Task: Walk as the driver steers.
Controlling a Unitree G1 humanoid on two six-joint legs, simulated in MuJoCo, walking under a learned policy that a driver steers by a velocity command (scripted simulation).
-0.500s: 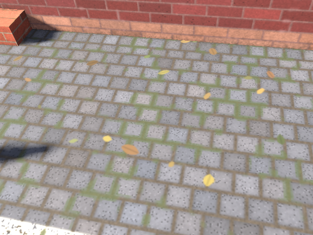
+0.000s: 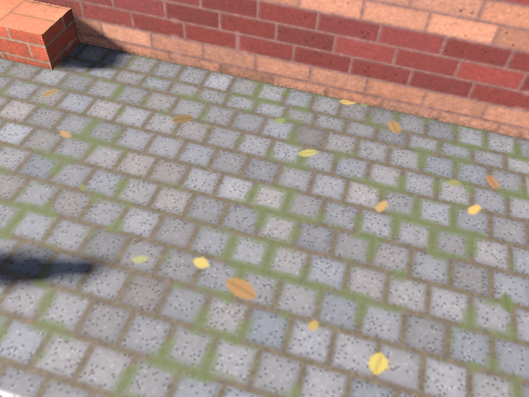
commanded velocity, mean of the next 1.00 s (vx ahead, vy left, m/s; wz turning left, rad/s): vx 0.47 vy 0.00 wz -0.51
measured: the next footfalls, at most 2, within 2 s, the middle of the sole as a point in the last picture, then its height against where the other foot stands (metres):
right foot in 0.30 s outside the picture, level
left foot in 0.76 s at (256, 345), level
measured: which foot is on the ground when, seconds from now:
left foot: down 0.00-0.32, up 0.34-0.74, down 0.76-1.00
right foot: up 0.00-0.28, down 0.30-0.76, up 0.78-1.00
